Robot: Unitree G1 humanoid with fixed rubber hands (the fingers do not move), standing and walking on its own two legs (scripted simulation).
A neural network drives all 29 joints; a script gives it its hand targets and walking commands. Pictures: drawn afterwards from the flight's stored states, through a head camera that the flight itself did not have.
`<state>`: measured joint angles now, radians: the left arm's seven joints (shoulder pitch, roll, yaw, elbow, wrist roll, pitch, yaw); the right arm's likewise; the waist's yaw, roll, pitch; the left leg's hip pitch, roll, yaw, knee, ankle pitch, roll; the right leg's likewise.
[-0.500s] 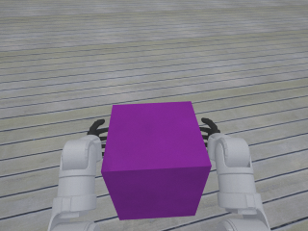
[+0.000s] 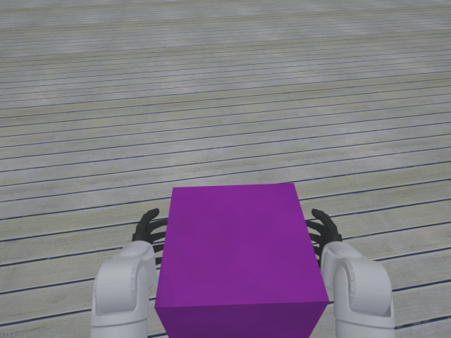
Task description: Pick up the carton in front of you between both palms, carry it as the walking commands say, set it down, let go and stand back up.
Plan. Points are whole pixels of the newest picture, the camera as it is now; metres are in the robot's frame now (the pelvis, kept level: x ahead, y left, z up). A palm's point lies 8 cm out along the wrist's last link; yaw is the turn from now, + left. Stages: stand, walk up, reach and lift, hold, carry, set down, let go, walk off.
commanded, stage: carry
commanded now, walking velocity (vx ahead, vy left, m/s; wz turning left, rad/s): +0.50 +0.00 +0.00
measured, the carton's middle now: (236, 274) +0.26 -0.01 +0.01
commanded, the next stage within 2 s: none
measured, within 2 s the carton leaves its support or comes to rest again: neither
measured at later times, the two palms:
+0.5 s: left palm (154, 135) +0.58 +0.18 +0.09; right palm (279, 136) +0.56 -0.12 +0.10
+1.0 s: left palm (178, 76) +0.90 +0.15 +0.09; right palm (270, 75) +0.90 -0.15 +0.09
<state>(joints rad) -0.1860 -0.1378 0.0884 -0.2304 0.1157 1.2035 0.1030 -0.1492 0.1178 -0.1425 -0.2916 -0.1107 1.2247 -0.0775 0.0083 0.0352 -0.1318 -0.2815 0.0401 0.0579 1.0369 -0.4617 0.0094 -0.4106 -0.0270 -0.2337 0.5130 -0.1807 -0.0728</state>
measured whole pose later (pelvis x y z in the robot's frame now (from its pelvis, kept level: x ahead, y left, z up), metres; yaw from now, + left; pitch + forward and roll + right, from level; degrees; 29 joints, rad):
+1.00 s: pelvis +0.64 +0.00 +0.02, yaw -1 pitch +5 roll +1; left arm -0.10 -0.13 0.09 -0.34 0.09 1.16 0.09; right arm -0.11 0.13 -0.08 -0.36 -0.12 1.20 -0.08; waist 0.03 0.00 -0.09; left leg -0.57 0.11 0.10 0.86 -0.24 -0.02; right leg -0.17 -0.06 -0.21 0.30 -0.22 -0.03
